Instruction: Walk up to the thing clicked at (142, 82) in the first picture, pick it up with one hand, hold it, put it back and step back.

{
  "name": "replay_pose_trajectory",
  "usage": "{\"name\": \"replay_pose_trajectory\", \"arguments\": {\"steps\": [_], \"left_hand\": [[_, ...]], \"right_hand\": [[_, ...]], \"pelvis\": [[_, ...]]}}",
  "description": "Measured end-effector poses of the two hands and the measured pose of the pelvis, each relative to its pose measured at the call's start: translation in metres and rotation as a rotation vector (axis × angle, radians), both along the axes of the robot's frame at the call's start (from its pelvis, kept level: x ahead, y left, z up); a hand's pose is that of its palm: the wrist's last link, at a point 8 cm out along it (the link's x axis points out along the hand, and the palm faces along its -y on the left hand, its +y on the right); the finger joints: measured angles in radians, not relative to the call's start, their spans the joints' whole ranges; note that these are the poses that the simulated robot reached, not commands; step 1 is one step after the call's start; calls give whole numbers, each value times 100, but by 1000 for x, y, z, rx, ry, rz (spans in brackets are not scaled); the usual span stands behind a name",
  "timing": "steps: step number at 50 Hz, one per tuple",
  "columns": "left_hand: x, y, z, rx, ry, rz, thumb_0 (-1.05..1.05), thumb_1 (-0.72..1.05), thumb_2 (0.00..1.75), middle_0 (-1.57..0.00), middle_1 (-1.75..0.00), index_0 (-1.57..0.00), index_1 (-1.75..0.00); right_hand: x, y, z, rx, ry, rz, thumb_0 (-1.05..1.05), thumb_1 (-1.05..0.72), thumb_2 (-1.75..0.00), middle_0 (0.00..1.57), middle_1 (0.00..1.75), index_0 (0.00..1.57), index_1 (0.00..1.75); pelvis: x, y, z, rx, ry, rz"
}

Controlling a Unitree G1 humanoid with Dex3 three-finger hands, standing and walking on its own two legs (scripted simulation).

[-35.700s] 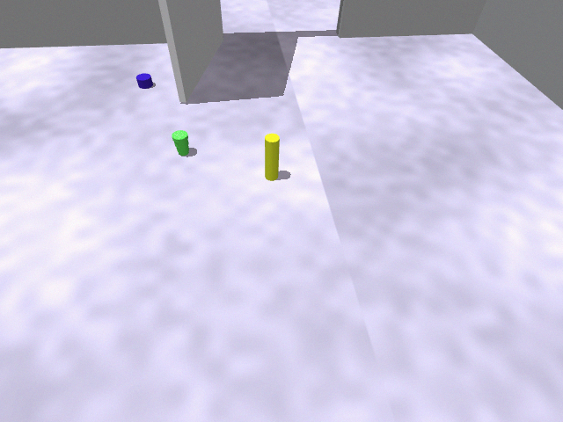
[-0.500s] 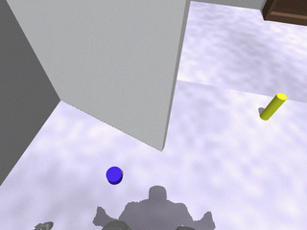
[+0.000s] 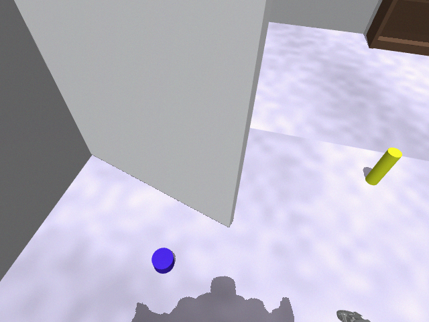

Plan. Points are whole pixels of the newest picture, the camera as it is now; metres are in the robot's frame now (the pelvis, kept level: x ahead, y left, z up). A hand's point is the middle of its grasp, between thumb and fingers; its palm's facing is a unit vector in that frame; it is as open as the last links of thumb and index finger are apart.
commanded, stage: walk up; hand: left
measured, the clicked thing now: (163, 260) +0.48 +0.22 -0.75
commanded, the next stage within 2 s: stand in 0.58 s
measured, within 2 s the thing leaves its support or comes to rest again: neither
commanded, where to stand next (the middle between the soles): +0.08 +0.00 m, yaw -1 degrees
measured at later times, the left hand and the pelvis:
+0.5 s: hand out of the picture +0.07 +0.26 -0.16, palm faces -0.02 -0.95 -0.32, open 7.4 cm; pelvis +0.00 +0.01 +0.01, yaw +0 degrees
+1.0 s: hand out of the picture +0.10 +0.25 -0.15, palm faces -0.04 -0.94 -0.33, open 7.4 cm; pelvis +0.02 +0.00 +0.01, yaw +0 degrees
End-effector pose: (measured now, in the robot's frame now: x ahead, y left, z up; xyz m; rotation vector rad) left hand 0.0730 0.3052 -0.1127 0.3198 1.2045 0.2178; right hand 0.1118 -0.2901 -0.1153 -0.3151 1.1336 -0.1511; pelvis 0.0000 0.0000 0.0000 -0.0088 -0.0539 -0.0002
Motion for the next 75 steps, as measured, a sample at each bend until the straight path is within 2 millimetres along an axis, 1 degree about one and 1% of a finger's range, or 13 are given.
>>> {"name": "replay_pose_trajectory", "arguments": {"steps": [8, 15, 22, 27, 33, 41, 46, 57, 64, 75], "left_hand": [[4, -2, -1, -22, 1, -6, 0, 90, 89, -21, -30, -20, -30], [-1, -4, -5, -39, 27, -8, 0, 90, 89, -21, -30, -20, -30], [-10, -4, -8, -41, 62, 2, 0, 90, 89, -21, -30, -20, -30], [-12, -3, -8, -38, 73, 10, 0, 90, 89, -21, -30, -20, -30], [-10, -3, -7, -30, 76, -2, 0, 90, 89, -21, -30, -20, -30], [3, -5, -4, -27, 53, -10, 0, 90, 89, -21, -30, -20, -30], [12, -6, -3, -24, 40, -16, 0, 90, 89, -21, -30, -20, -30], [26, -8, -2, -19, 36, -28, 0, 90, 89, -21, -30, -20, -30], [31, -10, -1, -19, 41, -31, 0, 90, 89, -21, -30, -20, -30], [39, -12, 0, -16, 31, -32, 0, 90, 89, -21, -30, -21, -30]], "right_hand": [[-23, -1, 2, -11, 51, -32, 0, -90, -90, 20, 30, 21, 30], [-44, -2, 2, -24, 101, -59, 1, -90, -90, 20, 30, 21, 30], [-53, -2, 1, -25, 127, -71, 1, -90, -90, 20, 30, 21, 30], [-48, -1, 0, -21, 128, -67, 1, -90, -90, 20, 30, 21, 30], [-36, 1, -1, -15, 110, -52, 1, -90, -90, 20, 30, 21, 30], [-20, 1, 0, -13, 81, -40, 0, -90, -90, 20, 30, 21, 30], [-14, 0, 1, -16, 70, -40, 0, -90, -90, 20, 30, 21, 30], [-11, -5, 1, -22, 84, -52, 0, -90, -90, 20, 30, 21, 30], [-11, -7, 0, -23, 100, -57, 0, -90, -90, 20, 30, 21, 30], [-4, -8, 0, -20, 87, -61, 0, -90, -90, 20, 30, 21, 30]], "pelvis": [[-2, 4, 4, -2, 1, -4], [-2, 6, 5, -2, 10, -3], [0, 6, 5, -3, 18, -2], [2, 6, 5, -3, 23, 1], [7, 5, 5, -2, 27, 1], [17, 5, 6, 2, 25, -2], [21, 4, 6, 4, 24, -4], [29, 2, 6, 5, 29, -7], [33, 1, 6, 7, 33, -9], [38, -1, 6, 8, 28, -12]]}}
